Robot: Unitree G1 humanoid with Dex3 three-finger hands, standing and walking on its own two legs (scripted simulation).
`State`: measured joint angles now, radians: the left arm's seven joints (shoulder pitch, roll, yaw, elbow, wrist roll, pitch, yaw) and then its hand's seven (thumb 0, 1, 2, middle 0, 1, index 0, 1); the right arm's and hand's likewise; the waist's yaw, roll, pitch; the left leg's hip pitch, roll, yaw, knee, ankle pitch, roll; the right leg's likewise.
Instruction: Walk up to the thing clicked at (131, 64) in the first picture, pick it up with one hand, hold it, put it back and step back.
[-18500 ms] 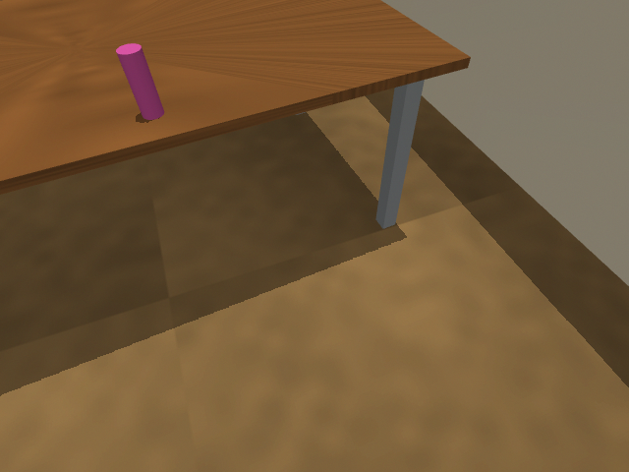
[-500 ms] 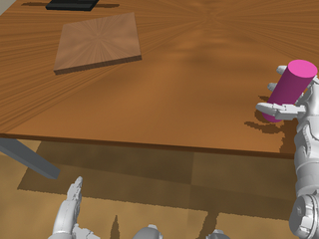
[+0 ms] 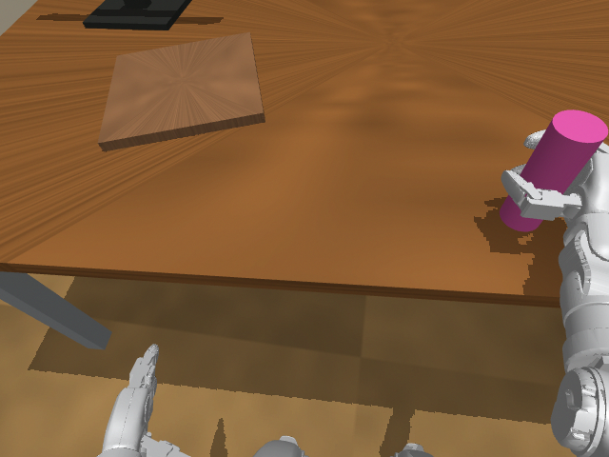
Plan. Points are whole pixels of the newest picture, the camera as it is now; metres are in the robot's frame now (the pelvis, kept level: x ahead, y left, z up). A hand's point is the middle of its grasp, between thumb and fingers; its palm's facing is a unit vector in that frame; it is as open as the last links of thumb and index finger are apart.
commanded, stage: settle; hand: right
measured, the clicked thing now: (545, 177) +0.46 -0.22 +0.10
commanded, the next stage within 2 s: lift in 0.56 s
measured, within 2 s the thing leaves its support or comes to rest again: neither
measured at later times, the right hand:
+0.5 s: hand (549, 155) +0.46 -0.21 +0.14, palm faces +0.17 +0.99 +0.00, open 7.3 cm
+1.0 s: hand (561, 141) +0.44 -0.20 +0.17, palm faces +0.17 +0.99 -0.01, open 7.3 cm
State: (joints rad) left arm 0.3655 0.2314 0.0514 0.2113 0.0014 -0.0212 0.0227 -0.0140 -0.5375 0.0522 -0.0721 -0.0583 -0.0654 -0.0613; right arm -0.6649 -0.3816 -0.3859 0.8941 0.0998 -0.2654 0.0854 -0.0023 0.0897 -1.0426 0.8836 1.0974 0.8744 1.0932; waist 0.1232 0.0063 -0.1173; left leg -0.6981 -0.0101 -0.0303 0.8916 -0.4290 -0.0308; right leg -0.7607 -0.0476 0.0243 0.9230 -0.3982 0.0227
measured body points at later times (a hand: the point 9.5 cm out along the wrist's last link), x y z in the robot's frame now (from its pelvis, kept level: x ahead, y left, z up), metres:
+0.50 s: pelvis +0.00 +0.00 +0.02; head +0.05 -0.01 +0.46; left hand +0.15 +0.27 -0.03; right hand +0.44 -0.26 +0.14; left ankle +0.00 +0.14 -0.69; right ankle +0.03 -0.13 -0.69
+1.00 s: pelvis +0.00 +0.00 +0.03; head +0.03 +0.00 +0.48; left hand +0.15 +0.26 -0.04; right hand +0.43 -0.25 +0.18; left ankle +0.00 +0.14 -0.69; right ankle +0.03 -0.13 -0.69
